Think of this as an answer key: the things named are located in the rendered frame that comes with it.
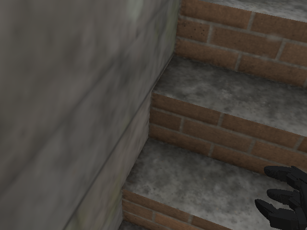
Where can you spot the right robot hand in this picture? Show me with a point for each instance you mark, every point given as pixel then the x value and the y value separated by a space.
pixel 285 219

